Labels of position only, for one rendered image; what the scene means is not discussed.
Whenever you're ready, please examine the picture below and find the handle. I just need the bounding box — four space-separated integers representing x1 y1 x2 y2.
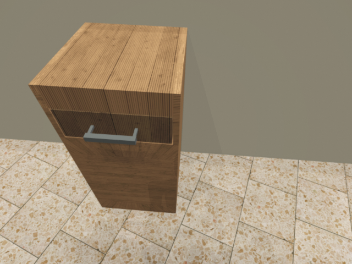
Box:
83 125 138 145

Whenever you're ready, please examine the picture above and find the cabinet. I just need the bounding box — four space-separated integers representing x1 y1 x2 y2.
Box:
28 23 188 213

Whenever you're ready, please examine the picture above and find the drawer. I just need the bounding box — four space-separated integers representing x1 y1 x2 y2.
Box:
51 108 173 144

